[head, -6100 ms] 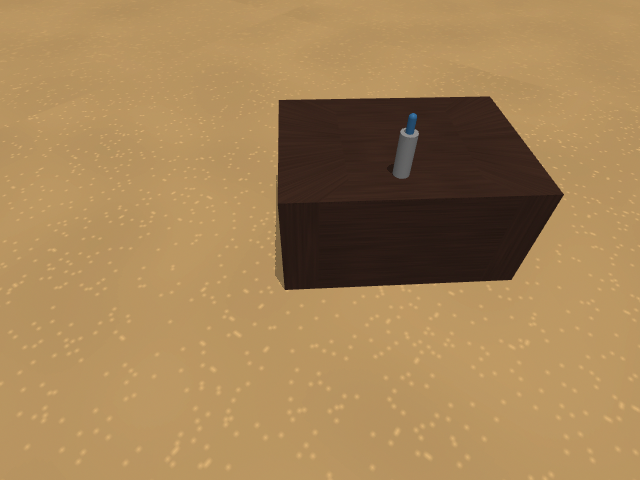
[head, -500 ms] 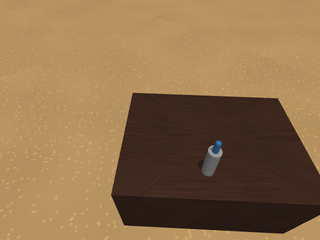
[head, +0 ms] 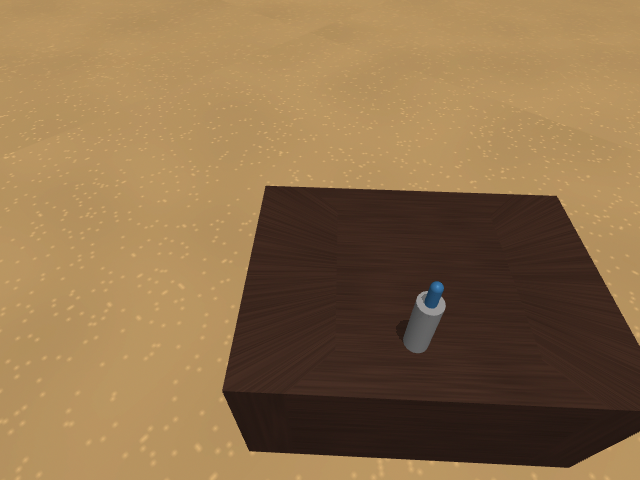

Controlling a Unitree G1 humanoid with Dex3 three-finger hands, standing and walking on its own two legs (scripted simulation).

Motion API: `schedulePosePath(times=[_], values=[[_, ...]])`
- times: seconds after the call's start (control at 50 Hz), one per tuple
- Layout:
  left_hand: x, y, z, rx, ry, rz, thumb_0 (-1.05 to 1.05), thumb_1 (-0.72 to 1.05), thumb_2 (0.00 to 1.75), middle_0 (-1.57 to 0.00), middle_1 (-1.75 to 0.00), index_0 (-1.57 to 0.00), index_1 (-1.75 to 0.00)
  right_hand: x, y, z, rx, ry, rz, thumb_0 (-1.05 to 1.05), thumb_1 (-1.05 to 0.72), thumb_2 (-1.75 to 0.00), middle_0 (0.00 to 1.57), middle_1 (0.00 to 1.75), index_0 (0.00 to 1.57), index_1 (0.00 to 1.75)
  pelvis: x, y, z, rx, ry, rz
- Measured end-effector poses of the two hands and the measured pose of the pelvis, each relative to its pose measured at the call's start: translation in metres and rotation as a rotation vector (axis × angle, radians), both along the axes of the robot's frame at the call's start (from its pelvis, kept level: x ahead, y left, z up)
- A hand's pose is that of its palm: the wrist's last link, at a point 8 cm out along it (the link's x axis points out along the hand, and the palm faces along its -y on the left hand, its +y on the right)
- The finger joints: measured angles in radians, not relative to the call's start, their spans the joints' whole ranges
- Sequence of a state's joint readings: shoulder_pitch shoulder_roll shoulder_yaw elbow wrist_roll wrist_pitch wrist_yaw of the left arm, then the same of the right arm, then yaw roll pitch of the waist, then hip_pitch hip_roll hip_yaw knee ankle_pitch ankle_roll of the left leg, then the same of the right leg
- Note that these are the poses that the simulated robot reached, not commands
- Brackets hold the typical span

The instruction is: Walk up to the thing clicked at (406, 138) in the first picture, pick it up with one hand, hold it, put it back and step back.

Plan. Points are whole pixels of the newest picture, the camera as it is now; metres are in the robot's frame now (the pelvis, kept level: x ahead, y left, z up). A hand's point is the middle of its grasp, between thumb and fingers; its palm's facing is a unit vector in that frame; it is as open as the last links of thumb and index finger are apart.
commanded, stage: stand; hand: right
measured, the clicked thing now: (425, 315) +0.48 -0.21 -0.22
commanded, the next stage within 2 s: go down in 0.20 s
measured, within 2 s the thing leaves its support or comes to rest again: neither
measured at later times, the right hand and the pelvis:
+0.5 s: hand out of the picture +0.13 -0.25 -0.15, palm faces +0.06 +0.94 -0.33, open 10.0 cm; pelvis -0.02 +0.00 -0.01, yaw -1 degrees
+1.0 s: hand out of the picture +0.15 -0.27 -0.14, palm faces +0.08 +0.94 -0.32, open 17.4 cm; pelvis +0.00 +0.00 -0.03, yaw -2 degrees
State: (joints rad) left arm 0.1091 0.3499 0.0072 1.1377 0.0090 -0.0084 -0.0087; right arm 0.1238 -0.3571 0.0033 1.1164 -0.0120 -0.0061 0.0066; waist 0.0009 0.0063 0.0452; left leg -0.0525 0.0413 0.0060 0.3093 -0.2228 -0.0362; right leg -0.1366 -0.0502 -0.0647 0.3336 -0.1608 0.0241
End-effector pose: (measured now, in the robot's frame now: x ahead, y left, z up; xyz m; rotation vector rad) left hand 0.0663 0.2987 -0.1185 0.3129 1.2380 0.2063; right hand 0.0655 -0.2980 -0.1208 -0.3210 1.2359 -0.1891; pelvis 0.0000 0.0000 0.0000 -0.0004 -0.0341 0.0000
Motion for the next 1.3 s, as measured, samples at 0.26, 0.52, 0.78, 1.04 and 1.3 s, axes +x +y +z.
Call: schedulePosePath(times=[0.26,0.52,0.78,1.04,1.3], values=[[0.002,-0.001,0.0,0.0,-0.007,-0.007,0.0,0.9,0.9,-0.2,-0.3,-0.2,-0.3,-0.001,-0.001,0.001,-0.002,-0.004,-0.007,0.0,-0.9,-0.9,0.21,0.3,0.2,0.3,0.0,-0.001,0.0,-0.002,-0.002,-0.002],[0.079,-0.014,0.008,-0.017,-0.355,-0.005,0.01,0.56,0.55,-0.07,-0.12,-0.08,-0.12,0.059,0.007,0.004,0.014,-0.157,-0.051,0.01,-0.55,-0.55,0.09,0.13,0.09,0.13,-0.021,0.001,-0.015,0.006,0.098,-0.026],[0.07,-0.014,0.005,-0.016,-0.368,-0.013,0.0,-0.17,0.13,-0.06,-0.06,-0.07,-0.05,0.051,-0.013,0.013,0.001,-0.097,-0.053,0.0,0.18,-0.14,0.05,0.06,0.05,0.06,-0.008,0.005,-0.024,0.011,0.144,-0.034],[0.091,-0.023,0.011,0.015,-0.474,-0.049,-0.01,-0.49,0.06,-0.07,-0.06,-0.07,-0.06,0.069,-0.016,0.018,0.016,-0.189,-0.054,0.0,0.54,-0.05,0.03,0.06,0.04,0.06,0.005,0.004,-0.035,0.013,0.17,-0.037],[0.093,-0.032,0.012,0.012,-0.505,-0.06,-0.01,-0.52,0.05,-0.06,-0.06,-0.06,-0.06,0.072,-0.021,0.022,0.017,-0.205,-0.049,-0.01,0.59,-0.04,0.02,0.06,0.04,0.06,0.011,0.001,-0.045,0.019,0.199,-0.037]])
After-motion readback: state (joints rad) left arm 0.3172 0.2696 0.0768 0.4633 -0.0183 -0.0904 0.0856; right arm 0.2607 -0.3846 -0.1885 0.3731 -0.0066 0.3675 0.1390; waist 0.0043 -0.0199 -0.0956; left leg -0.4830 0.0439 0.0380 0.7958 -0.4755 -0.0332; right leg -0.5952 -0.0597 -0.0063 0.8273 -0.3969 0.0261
